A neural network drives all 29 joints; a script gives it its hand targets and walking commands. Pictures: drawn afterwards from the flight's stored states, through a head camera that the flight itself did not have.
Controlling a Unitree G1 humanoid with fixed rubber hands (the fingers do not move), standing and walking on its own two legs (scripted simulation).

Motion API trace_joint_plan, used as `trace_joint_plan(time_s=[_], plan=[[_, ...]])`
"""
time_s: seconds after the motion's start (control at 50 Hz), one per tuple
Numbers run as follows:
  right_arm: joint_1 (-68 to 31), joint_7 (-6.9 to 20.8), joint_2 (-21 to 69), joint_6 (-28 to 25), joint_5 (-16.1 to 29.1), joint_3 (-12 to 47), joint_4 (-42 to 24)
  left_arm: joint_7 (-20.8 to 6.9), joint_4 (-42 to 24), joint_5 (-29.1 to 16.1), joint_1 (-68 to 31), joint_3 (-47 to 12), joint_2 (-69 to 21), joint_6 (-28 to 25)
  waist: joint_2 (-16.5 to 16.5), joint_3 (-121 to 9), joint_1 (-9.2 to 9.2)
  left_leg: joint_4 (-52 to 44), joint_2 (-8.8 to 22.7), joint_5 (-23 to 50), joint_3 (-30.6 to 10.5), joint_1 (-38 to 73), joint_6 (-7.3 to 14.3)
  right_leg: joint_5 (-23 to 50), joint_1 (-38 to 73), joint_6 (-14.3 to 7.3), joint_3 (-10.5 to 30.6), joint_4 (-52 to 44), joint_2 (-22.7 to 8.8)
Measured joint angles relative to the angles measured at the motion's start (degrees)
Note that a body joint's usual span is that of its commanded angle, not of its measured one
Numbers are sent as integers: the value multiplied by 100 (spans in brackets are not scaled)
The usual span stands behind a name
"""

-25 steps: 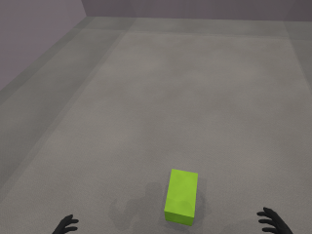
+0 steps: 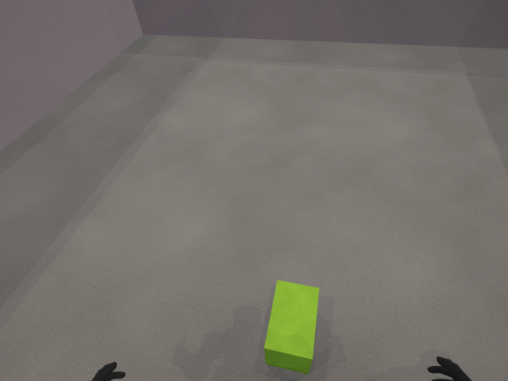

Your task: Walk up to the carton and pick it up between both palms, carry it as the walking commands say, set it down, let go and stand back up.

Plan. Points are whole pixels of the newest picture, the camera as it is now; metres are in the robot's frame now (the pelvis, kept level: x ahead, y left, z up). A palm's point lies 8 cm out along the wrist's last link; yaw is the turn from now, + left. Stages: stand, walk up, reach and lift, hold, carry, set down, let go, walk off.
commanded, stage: stand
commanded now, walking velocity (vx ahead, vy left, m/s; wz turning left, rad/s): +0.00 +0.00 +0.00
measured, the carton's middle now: (292, 326) +0.44 -0.06 -0.68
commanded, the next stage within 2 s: none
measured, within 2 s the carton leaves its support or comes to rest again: neither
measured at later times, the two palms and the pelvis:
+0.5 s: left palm out of the picture +0.08 +0.31 -0.09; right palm out of the picture +0.08 -0.30 -0.11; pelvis -0.02 +0.00 +0.00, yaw +0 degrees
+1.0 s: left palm out of the picture +0.08 +0.31 -0.09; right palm out of the picture +0.07 -0.30 -0.11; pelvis -0.02 +0.00 +0.01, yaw -1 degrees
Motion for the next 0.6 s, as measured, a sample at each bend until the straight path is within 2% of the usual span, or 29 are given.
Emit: trace_joint_plan(time_s=[0.6], plan=[[-86, 61, -96, -66, 48, 45, 696, -47, 662, -52, -129, -103, 150, -63, -46, 71, -11, -395, -13, 353, 62, 110, 15, 346, 81, 41, 83, -354, -42]])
